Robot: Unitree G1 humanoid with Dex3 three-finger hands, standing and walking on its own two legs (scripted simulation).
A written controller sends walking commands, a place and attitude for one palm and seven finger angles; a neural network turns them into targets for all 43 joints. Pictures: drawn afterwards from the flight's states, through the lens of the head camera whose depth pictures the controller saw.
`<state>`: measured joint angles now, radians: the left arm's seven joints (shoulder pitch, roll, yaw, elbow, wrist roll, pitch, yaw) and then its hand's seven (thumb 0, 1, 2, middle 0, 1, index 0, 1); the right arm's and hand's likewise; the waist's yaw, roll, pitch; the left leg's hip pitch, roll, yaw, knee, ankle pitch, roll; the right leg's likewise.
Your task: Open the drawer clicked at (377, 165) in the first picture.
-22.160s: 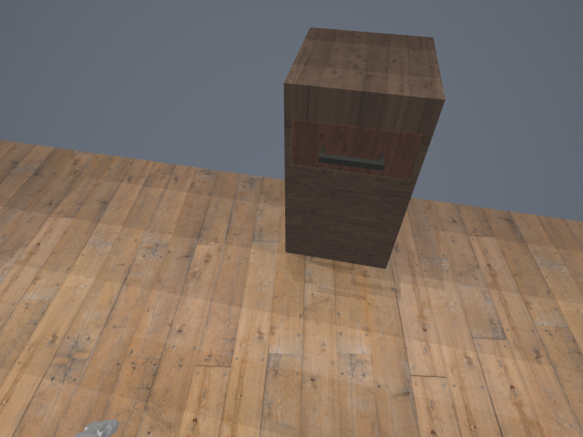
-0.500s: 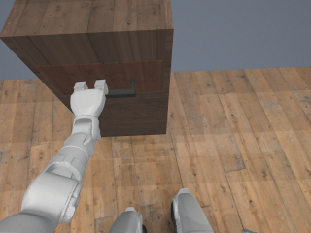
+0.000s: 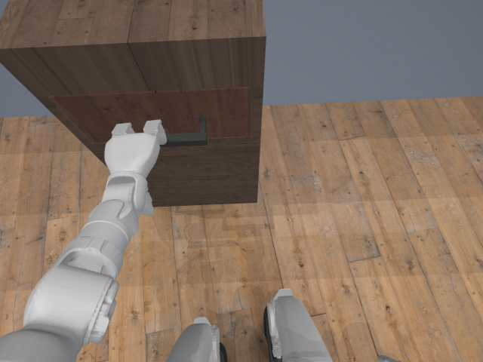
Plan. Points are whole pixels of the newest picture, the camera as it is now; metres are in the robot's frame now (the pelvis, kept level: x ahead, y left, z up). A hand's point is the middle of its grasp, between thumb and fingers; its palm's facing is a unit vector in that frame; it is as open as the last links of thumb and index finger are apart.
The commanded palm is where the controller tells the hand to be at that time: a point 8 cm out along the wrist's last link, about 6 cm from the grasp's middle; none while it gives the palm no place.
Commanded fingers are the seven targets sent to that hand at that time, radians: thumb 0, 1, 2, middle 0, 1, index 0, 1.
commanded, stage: re-aim the fingers above the handle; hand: left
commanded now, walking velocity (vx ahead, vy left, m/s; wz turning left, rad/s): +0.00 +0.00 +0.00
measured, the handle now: (160, 132) +0.57 +0.13 -0.09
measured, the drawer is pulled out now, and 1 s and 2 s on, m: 0.00 0.00 0.00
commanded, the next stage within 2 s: lower the fingers behind the handle in 0.80 s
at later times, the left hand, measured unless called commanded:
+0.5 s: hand (151, 167) +0.46 +0.13 -0.04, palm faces -0.15 -0.07 -0.99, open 13.8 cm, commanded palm +0.45 +0.16 +0.01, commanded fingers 0.00 -0.50 0.30 -0.30 -1.20 -0.30 -1.20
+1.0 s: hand (164, 153) +0.48 +0.11 -0.03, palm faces -0.05 -0.09 -1.00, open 13.8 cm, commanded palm +0.46 +0.14 +0.00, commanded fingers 0.00 -0.50 0.30 -0.30 -1.20 -0.30 -1.20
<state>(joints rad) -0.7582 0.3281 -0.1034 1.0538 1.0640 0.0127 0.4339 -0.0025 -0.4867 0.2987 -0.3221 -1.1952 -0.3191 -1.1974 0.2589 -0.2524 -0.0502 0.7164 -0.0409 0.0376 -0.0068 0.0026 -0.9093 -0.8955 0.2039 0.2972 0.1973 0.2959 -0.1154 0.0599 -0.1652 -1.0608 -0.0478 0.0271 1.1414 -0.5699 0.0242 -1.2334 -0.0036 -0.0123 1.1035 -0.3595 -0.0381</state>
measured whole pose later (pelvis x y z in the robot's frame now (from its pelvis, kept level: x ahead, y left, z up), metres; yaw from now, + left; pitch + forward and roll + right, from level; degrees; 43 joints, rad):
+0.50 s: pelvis +0.01 +0.00 +0.01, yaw +0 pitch +27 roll +1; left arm -0.69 0.29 -0.12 0.98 1.09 -0.09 0.42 0.00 -0.49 0.30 -0.33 -1.20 -0.32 -1.20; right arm 0.28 -0.24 -0.05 0.73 -0.05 0.03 -0.01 0.00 -0.91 -0.90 0.20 0.30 0.20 0.30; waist -0.10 0.05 -0.20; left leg -1.01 -0.05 0.01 1.12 -0.58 0.02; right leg -1.18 -0.01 -0.03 1.08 -0.37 -0.04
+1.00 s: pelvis +0.01 +0.01 +0.00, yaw +0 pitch +28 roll +1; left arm -0.78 0.27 -0.13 1.06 1.15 -0.11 0.52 0.00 -0.49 0.30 -0.33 -1.20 -0.32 -1.20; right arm 0.29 -0.24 -0.04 0.75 -0.07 0.04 0.00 0.00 -0.91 -0.90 0.21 0.30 0.20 0.30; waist -0.13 0.05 -0.23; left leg -1.05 -0.05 0.01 1.16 -0.60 0.03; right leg -1.21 -0.01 -0.03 1.11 -0.39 -0.03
